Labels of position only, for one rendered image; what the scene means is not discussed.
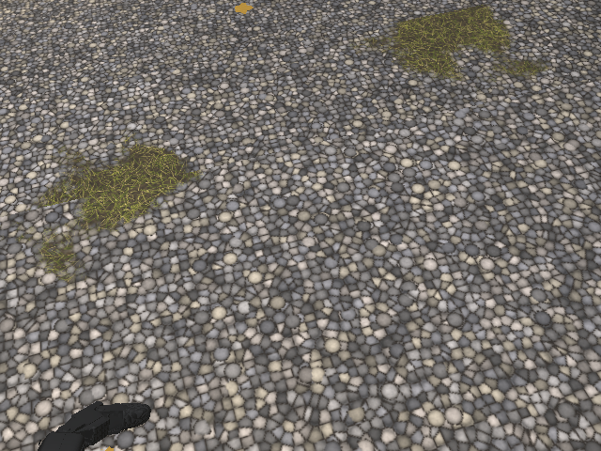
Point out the left robot hand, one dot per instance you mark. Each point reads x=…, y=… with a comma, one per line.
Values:
x=93, y=423

